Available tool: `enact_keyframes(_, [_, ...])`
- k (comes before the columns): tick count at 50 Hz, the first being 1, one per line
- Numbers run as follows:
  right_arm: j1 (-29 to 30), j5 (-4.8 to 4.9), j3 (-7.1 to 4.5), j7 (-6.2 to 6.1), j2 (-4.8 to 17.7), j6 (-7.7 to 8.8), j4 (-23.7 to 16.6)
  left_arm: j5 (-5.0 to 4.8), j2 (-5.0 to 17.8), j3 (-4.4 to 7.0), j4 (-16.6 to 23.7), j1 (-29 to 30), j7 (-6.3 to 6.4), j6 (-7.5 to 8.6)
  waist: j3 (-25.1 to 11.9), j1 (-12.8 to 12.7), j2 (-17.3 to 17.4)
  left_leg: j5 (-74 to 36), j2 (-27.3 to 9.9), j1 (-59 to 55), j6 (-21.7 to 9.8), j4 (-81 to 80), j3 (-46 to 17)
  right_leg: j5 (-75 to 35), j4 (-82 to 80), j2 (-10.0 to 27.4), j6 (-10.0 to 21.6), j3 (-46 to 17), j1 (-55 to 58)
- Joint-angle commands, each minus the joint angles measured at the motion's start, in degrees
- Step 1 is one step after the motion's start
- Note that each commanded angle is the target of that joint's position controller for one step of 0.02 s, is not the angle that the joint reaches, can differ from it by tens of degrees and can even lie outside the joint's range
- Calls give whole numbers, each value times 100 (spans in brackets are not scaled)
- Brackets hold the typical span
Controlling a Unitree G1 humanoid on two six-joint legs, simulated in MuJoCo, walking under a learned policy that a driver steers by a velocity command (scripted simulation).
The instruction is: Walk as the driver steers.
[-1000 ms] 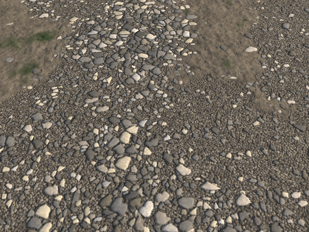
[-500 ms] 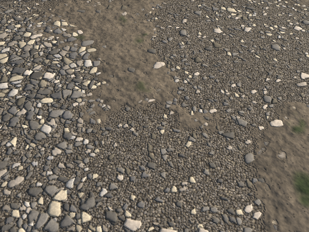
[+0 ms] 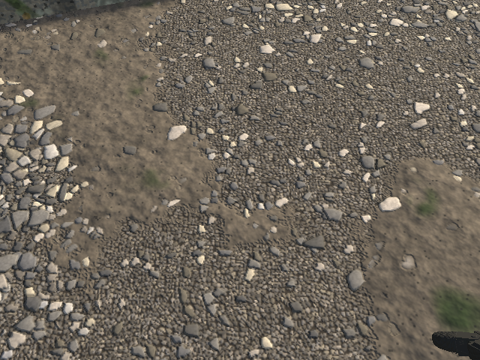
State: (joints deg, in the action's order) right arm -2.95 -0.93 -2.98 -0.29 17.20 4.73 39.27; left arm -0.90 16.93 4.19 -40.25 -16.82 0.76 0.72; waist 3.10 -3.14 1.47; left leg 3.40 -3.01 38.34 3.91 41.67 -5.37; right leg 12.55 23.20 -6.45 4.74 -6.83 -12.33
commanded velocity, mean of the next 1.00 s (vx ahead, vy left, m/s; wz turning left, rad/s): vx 0.25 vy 0.00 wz -0.20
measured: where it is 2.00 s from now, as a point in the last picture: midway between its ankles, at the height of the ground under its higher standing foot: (299, 230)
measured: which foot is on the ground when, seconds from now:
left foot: up 0.00-0.10, down 0.12-0.50, up 0.52-0.80, down 0.82-1.00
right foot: down 0.00-0.14, up 0.16-0.46, down 0.48-0.82, up 0.84-1.00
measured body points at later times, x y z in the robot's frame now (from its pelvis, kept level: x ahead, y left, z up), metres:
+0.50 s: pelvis +0.12 +0.02 -0.01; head +0.14 +0.01 +0.44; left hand +0.29 +0.26 -0.12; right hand +0.21 -0.26 -0.13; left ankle +0.20 +0.13 -0.74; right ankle +0.09 -0.10 -0.75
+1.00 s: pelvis +0.30 +0.04 +0.00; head +0.31 +0.05 +0.45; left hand +0.45 +0.30 -0.11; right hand +0.33 -0.24 -0.11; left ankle +0.29 +0.13 -0.74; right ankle +0.27 -0.11 -0.66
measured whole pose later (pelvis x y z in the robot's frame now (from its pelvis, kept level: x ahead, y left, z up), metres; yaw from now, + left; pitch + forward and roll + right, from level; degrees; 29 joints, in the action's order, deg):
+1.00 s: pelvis +0.30 +0.04 +0.00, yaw -10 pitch +2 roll +0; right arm -16.9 -0.3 -1.9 1.7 15.2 4.4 45.9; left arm -1.0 17.3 3.4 -41.8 -16.7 0.0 3.9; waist -0.7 1.0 -2.1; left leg 13.1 2.3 10.4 -3.5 21.8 1.7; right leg 15.7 61.9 4.5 0.7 -0.8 -31.0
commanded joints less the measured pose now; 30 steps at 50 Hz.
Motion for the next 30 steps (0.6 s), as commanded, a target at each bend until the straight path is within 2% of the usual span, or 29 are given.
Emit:
enact_keyframes(1, [188,65,-86,67,390,20,-355,-41,959,279,341,47,111,-51,-770,85,-708,-535,491,-1156,16,-750,233,-2699,-76,1112,571,-885,-131])
enact_keyframes(4, [56,44,-197,100,634,61,-358,-16,870,266,404,157,145,-108,-772,218,-853,-103,511,-1314,-170,-1290,1,-2270,481,1216,459,-1564,331])
enact_keyframes(5, [-143,26,-224,94,660,97,-320,-24,818,250,472,325,151,-111,-784,371,-889,-319,463,-1605,-274,-1624,42,-2082,772,1110,350,-1641,339])
enact_keyframes(6, [-409,-45,-254,64,764,142,-285,-2,642,191,544,400,143,-92,-997,502,-742,-1225,136,-2264,-474,-1945,-22,-1785,1332,837,144,-1461,230])
enact_keyframes(7, [-722,-159,-289,6,1051,138,-320,116,314,78,661,253,142,-60,-1607,497,62,-3213,-957,-3518,-886,-1708,-922,-134,2666,369,-140,-895,-399])
enact_keyframes(8, [-840,-247,-303,14,1141,26,-226,31,227,28,593,-851,119,-54,-2180,9,1571,-4007,-2237,-4810,-2127,-1679,-2786,3063,3985,-306,-491,-483,-1746])
enact_keyframes(9, [-718,-23,-247,28,782,-48,-288,30,809,131,356,-1086,104,-99,-2150,50,1054,-2440,-2251,-4517,-2216,-1852,-3203,2797,4643,168,-690,-547,-2032])
enact_keyframes(10, [-544,18,-150,22,477,-102,-382,-6,1074,217,357,-464,124,-200,-1578,278,591,-1626,-1802,-4064,-1958,-1901,-2414,2386,4947,305,-836,-388,-2184])
enact_keyframes(11, [-382,-24,-91,31,388,-174,-381,2,1013,221,369,-155,169,-306,-1313,279,301,-921,-1470,-3576,-1741,-2034,-1929,2097,4905,397,-895,-244,-2150])
enact_keyframes(12, [-202,-6,-63,34,369,-227,-378,38,965,218,435,25,193,-385,-989,264,320,-460,-1299,-3059,-1688,-2204,-1668,1879,4743,483,-933,-219,-2060])
enact_keyframes(13, [-74,-39,-59,29,425,-268,-347,22,792,178,447,38,170,-423,-785,160,455,-217,-1049,-2551,-1598,-2385,-1292,1699,4409,542,-939,-95,-1718])
enact_keyframes(15, [32,-64,-67,28,423,-297,-288,39,432,63,405,-48,144,-395,-757,99,678,-262,-717,-2232,-1539,-2493,-717,1541,3435,564,-939,245,-1169])
enact_keyframes(17, [-37,-24,-90,27,476,-317,-217,94,291,-15,389,77,117,-335,-920,212,784,-471,-727,-2348,-1620,-2429,-581,1432,2542,657,-899,389,-758])
enact_keyframes(19, [-195,27,-115,30,581,-350,-139,86,367,-12,372,189,84,-304,-1047,326,800,-276,-860,-2532,-1705,-2366,-699,1013,1870,683,-825,444,-496])
enact_keyframes(20, [-237,49,-97,36,567,-368,-109,77,369,-12,309,92,62,-302,-1144,280,723,632,-837,-2447,-1648,-2427,-702,688,1405,683,-744,488,-184])
enact_keyframes(21, [-186,90,-83,47,581,-389,-99,88,332,-18,219,-50,29,-300,-1079,169,698,1721,-757,-2117,-1516,-2526,-658,240,832,604,-628,655,265])
enact_keyframes(22, [-282,129,-89,53,632,-400,-49,127,364,-6,174,-80,2,-296,-934,144,721,2663,-646,-1731,-1325,-2638,-631,234,653,476,-504,832,589])
enact_keyframes(23, [-328,126,-67,59,610,-394,-12,173,430,0,206,-83,4,-271,-787,108,686,3273,-549,-1375,-1090,-2633,-618,568,648,553,-335,750,771])
enact_keyframes(24, [-204,101,-12,71,462,-370,-64,207,604,17,245,-218,31,-229,-655,30,318,3372,-357,-995,-837,-2166,-423,1263,322,1047,-44,137,847])
enact_keyframes(25, [-66,104,28,75,245,-302,-208,201,1023,130,129,-414,43,-205,-387,45,-709,2951,323,-576,-482,-1249,473,2820,-323,1586,428,-839,481])
enact_keyframes(26, [228,167,-13,71,351,-201,-280,166,1222,203,83,-535,23,-142,19,-175,-1427,2255,621,-328,-337,-133,874,3577,-1330,2211,842,-2040,184])
enact_keyframes(27, [313,246,-106,70,564,-129,-334,216,1154,172,90,-367,54,-30,364,-151,-1567,2229,353,43,-433,604,484,3184,-1596,2501,990,-2482,151])
enact_keyframes(28, [47,262,-169,80,639,-86,-225,201,939,111,95,-276,77,86,356,7,-1457,2223,223,376,-499,1007,363,2626,-1495,2453,954,-2347,464])
enact_keyframes(30, [-82,196,-156,151,502,0,-134,55,693,53,70,-302,74,208,157,28,-1111,1773,10,744,-570,939,291,1673,-1310,2260,757,-1835,1174])
Next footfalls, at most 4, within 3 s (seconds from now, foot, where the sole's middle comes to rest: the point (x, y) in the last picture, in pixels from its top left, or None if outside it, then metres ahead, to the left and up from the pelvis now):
0.12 left None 0.24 0.12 -0.78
0.48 right None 0.13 -0.11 -0.78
0.82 left None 0.33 0.13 -0.78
1.30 right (330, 296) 0.62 -0.16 -0.78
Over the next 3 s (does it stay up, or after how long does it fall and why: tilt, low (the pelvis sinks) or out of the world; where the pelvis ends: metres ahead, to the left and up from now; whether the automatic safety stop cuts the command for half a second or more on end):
stays up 1.38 0.06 0.00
